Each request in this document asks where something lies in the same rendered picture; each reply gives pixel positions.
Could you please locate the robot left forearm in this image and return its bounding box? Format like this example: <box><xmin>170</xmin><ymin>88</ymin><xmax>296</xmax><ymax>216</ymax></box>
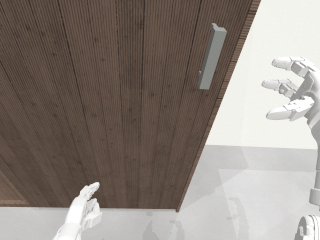
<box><xmin>52</xmin><ymin>222</ymin><xmax>82</xmax><ymax>240</ymax></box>

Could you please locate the robot right upper arm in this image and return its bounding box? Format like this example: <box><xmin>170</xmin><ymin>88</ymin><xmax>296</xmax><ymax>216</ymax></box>
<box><xmin>294</xmin><ymin>215</ymin><xmax>320</xmax><ymax>240</ymax></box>

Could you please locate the handle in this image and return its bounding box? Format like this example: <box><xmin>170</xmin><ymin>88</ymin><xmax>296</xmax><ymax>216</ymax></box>
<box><xmin>198</xmin><ymin>23</ymin><xmax>227</xmax><ymax>90</ymax></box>

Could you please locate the right robot hand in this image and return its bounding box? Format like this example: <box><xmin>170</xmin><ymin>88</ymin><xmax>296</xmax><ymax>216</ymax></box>
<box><xmin>261</xmin><ymin>56</ymin><xmax>320</xmax><ymax>122</ymax></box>

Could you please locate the left robot hand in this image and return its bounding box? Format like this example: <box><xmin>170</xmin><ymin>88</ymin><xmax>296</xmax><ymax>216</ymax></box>
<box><xmin>64</xmin><ymin>182</ymin><xmax>102</xmax><ymax>232</ymax></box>

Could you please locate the robot right forearm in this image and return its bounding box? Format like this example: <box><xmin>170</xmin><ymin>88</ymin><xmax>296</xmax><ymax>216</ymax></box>
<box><xmin>306</xmin><ymin>106</ymin><xmax>320</xmax><ymax>211</ymax></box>

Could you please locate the wardrobe door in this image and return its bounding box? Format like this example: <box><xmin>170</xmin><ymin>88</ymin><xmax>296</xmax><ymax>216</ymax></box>
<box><xmin>0</xmin><ymin>0</ymin><xmax>251</xmax><ymax>209</ymax></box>
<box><xmin>0</xmin><ymin>170</ymin><xmax>26</xmax><ymax>200</ymax></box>

